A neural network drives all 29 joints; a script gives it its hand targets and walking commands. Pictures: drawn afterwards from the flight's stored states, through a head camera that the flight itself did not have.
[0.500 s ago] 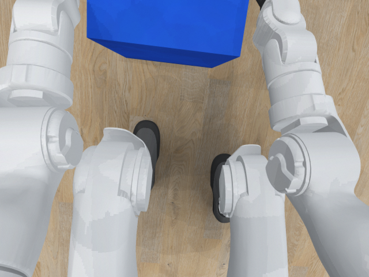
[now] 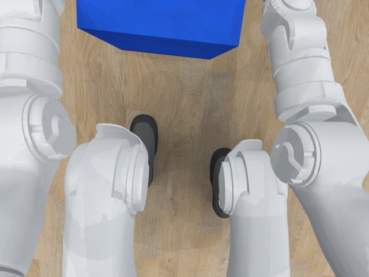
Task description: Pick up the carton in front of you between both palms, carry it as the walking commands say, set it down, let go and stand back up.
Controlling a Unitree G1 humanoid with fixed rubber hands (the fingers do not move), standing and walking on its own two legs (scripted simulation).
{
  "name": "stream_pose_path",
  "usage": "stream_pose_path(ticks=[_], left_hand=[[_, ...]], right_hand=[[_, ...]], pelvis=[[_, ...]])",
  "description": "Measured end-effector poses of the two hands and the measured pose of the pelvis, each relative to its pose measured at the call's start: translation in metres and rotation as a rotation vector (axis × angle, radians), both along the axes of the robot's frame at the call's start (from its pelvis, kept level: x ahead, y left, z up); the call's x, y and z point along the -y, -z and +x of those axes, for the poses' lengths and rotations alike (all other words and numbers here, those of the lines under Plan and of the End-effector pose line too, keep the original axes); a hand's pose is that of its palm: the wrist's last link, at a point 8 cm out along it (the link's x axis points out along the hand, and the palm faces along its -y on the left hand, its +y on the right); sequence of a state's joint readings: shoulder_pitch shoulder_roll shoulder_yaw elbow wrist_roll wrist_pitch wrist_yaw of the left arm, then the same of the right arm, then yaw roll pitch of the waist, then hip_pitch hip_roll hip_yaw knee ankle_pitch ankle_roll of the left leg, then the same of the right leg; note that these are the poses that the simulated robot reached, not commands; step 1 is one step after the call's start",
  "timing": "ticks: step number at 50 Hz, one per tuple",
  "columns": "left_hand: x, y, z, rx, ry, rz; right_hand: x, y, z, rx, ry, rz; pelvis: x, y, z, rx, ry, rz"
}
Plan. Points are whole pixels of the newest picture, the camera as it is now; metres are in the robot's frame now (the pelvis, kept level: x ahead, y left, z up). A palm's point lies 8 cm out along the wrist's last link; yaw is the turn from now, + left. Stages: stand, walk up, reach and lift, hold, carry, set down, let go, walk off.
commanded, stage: set down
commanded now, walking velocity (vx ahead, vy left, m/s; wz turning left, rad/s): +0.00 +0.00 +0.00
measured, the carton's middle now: out of the picture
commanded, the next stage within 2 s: let go in 1.46 s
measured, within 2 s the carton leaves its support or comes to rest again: neither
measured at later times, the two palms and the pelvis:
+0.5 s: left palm out of the picture +0.54 +0.31 -0.16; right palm out of the picture +0.58 -0.06 -0.16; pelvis +0.01 +0.01 +0.00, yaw +1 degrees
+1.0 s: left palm out of the picture +0.54 +0.32 +0.00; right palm out of the picture +0.59 -0.06 +0.01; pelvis +0.02 +0.01 +0.11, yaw +1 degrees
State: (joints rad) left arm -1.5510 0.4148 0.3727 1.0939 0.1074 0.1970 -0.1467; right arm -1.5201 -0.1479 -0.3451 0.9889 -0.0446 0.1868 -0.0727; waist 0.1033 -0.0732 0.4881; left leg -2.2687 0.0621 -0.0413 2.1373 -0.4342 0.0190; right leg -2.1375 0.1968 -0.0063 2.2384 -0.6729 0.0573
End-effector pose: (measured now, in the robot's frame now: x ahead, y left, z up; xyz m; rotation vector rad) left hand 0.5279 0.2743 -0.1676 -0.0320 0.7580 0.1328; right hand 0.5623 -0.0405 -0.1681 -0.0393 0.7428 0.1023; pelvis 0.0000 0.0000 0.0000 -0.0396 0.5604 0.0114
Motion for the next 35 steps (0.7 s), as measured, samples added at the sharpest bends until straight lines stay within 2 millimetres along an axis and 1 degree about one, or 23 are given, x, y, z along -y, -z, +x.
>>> stream_pose_path(ticks=[4, 7, 10, 12, 16, 20, 23, 26, 30, 35], left_hand=[[0.0, 0.005, 0.001, 0.004, -0.003, -0.007], [-0.001, 0.015, -0.004, -0.022, -0.022, -0.002], [-0.008, 0.029, -0.013, -0.06, -0.065, 0.035], [-0.016, 0.033, -0.016, -0.065, -0.098, 0.059], [-0.033, 0.029, -0.01, -0.033, -0.134, 0.085], [-0.04, 0.018, 0.001, 0.012, -0.138, 0.084], [-0.041, 0.006, 0.006, 0.046, -0.132, 0.078], [-0.039, -0.013, 0.011, 0.086, -0.127, 0.071], [-0.04, -0.047, 0.012, 0.118, -0.129, 0.068], [-0.043, -0.089, 0.007, 0.097, -0.124, 0.074]], right_hand=[[0.0, 0.002, 0.002, 0.009, -0.019, -0.008], [0.001, 0.008, 0.001, 0.0, -0.033, -0.035], [0.008, 0.017, 0.0, -0.01, -0.015, -0.064], [0.017, 0.021, 0.001, -0.014, 0.006, -0.081], [0.031, 0.023, 0.007, -0.002, 0.024, -0.098], [0.032, 0.017, 0.012, 0.03, 0.025, -0.089], [0.027, 0.006, 0.014, 0.062, 0.027, -0.081], [0.021, -0.013, 0.016, 0.097, 0.031, -0.081], [0.013, -0.051, 0.02, 0.124, 0.04, -0.091], [0.011, -0.097, 0.024, 0.105, 0.061, -0.099]], pelvis=[[0.0, 0.001, 0.0, 0.017, -0.002, 0.001], [-0.001, 0.001, 0.002, 0.017, -0.006, 0.0], [-0.003, 0.001, 0.005, 0.006, -0.009, -0.003], [-0.004, 0.001, 0.007, 0.0, -0.011, -0.003], [-0.006, 0.002, 0.009, -0.01, -0.007, -0.003], [-0.007, 0.002, 0.009, -0.013, -0.005, -0.003], [-0.007, 0.001, 0.008, -0.015, -0.01, -0.002], [-0.006, -0.004, 0.006, -0.019, -0.019, -0.002], [-0.003, -0.018, 0.004, -0.03, -0.031, -0.007], [-0.003, -0.044, 0.005, -0.079, -0.043, -0.021]])
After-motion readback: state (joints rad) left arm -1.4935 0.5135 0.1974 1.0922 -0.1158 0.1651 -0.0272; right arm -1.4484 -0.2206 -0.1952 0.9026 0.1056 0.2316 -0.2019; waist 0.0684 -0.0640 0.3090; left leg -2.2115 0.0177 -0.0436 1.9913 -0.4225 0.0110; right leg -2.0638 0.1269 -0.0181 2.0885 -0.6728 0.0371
